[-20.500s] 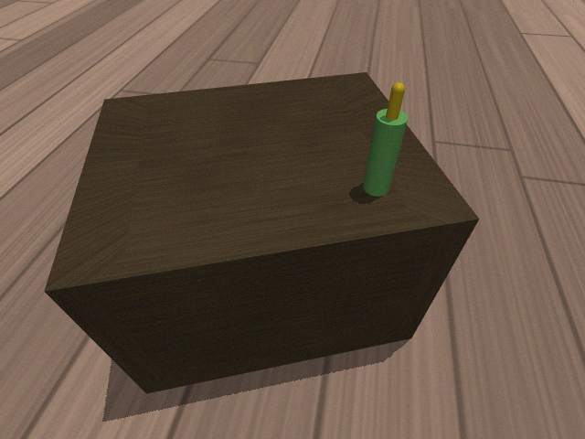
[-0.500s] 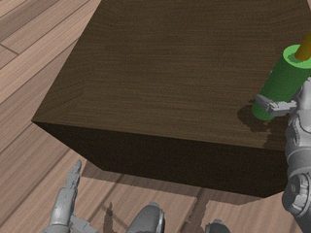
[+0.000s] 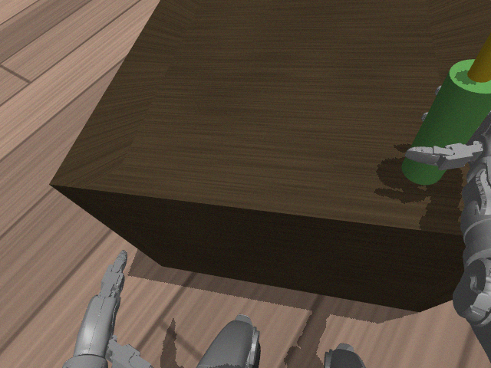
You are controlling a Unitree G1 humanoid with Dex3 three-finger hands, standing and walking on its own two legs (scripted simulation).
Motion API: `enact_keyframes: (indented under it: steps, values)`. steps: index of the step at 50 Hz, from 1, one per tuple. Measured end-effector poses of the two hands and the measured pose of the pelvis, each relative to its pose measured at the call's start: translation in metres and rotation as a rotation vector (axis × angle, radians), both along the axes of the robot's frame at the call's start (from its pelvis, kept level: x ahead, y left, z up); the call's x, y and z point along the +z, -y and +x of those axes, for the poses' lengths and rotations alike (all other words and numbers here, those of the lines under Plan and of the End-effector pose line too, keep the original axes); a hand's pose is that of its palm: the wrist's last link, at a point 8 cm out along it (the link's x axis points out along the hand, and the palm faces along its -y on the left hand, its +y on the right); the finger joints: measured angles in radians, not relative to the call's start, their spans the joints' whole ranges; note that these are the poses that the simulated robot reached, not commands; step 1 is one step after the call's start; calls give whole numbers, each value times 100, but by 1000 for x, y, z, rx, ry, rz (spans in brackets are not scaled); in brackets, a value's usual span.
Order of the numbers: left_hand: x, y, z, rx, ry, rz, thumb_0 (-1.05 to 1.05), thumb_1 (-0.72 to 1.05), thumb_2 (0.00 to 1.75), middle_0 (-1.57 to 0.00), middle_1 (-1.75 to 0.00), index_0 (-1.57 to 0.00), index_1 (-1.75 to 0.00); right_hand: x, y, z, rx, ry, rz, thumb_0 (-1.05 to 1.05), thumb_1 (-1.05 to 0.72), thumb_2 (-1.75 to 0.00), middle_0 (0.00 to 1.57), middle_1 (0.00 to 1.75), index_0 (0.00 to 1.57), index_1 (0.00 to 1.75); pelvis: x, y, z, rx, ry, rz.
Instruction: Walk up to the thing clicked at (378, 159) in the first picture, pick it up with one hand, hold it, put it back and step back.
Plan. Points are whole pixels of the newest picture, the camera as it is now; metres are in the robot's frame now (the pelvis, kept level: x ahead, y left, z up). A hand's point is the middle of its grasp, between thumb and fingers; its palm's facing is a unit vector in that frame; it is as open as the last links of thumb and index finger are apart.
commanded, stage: open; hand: right
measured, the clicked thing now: (455, 113) +0.51 -0.20 +0.10
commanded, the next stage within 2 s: withdraw in 0.10 s
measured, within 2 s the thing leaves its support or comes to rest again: neither
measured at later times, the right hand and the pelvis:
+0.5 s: hand (490, 109) +0.52 -0.24 +0.10, palm faces +0.21 +0.98 +0.01, open 17.1 cm; pelvis +0.01 +0.00 +0.01, yaw +0 degrees
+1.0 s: hand out of the picture +0.48 -0.38 +0.14, palm faces +0.47 +0.83 -0.30, open 17.6 cm; pelvis +0.04 -0.01 +0.05, yaw +0 degrees
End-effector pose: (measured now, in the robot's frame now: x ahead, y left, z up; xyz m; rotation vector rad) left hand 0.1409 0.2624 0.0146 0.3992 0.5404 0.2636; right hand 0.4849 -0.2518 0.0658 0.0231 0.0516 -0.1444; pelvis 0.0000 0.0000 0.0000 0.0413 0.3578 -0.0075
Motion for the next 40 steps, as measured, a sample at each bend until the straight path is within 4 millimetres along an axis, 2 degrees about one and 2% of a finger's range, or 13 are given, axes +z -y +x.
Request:
enact_keyframes:
  steps: [8, 17, 22, 28, 33, 36, 40]
  values:
    - [-1, 0, 0, 1, -11, -2, -1, -54, 5, -6, -5, -6, -4, -3, 2, 0, -3, -2, 4, -1, 54, -22, 65, 45, 66, 45, -1, 0, 1, 0, -5, -1]
    - [0, 5, 6, -2, -12, -12, -1, -53, 4, -7, -5, -6, -4, -4, 7, 0, -10, 1, -2, -1, 56, -11, 30, 21, 31, 21, -1, 1, 5, -1, -7, 2]
    - [3, 5, 4, 24, -22, -23, -1, -52, 4, -7, -5, -6, -4, 16, 23, 2, -45, 23, -10, -2, 54, -8, 17, 13, 18, 13, 5, 3, 10, 1, 9, 3]
    - [-3, 1, 3, 59, -80, -48, -1, -52, 3, -6, -5, -5, -4, 60, 50, 5, -62, 48, -32, -2, 52, -4, 10, 7, 10, 7, 17, 6, 17, -1, 33, 2]
    - [-5, 6, 15, 47, -81, -81, -1, -53, 3, -6, -4, -5, -4, 93, 67, 6, -46, 37, -33, -1, 50, -3, 8, 5, 8, 5, 26, 7, 22, -7, 53, -1]
    - [-1, 11, 23, 31, -73, -108, -1, -53, 4, -6, -5, -5, -4, 100, 79, 4, -72, -53, -107, -1, 50, -3, 7, 5, 8, 5, 32, 7, 24, -3, 65, -6]
    - [-1, 16, 26, 5, -99, -145, -1, -53, 4, -7, -5, -5, -4, 94, 98, -5, -135, -182, -178, -1, 52, -3, 7, 5, 7, 5, 39, 7, 27, -2, 68, -11]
